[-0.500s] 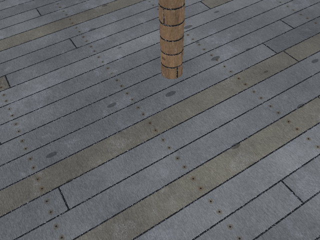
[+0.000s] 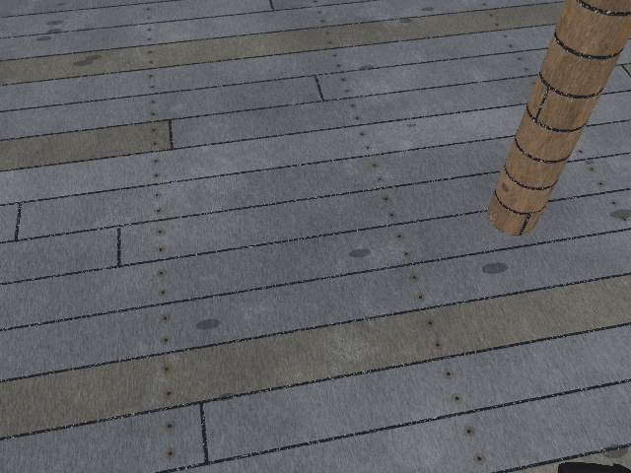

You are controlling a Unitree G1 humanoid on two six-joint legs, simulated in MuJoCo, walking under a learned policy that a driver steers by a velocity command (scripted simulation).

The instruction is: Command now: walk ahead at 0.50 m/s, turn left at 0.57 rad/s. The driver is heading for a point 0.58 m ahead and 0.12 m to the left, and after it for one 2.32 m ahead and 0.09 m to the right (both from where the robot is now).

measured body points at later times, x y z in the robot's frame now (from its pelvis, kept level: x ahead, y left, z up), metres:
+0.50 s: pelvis +0.29 -0.02 +0.01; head +0.32 -0.01 +0.46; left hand +0.43 +0.28 -0.07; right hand +0.41 -0.30 -0.11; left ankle +0.11 +0.06 -0.68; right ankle +0.42 -0.10 -0.71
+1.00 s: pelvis +0.49 +0.07 +0.02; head +0.53 +0.10 +0.46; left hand +0.40 +0.34 -0.12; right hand +0.79 -0.05 -0.06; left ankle +0.54 +0.22 -0.71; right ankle +0.44 -0.10 -0.66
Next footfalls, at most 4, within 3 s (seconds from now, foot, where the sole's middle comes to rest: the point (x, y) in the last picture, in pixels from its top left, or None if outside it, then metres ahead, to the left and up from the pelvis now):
0.46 right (380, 460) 0.46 -0.09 -0.75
0.92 left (222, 401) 0.57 0.23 -0.75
1.32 right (344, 388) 0.61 -0.02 -0.75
1.78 left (242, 385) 0.61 0.19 -0.75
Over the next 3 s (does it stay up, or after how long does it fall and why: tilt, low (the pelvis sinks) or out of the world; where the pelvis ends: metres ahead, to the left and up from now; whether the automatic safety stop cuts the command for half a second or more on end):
stays up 0.62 -0.01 0.03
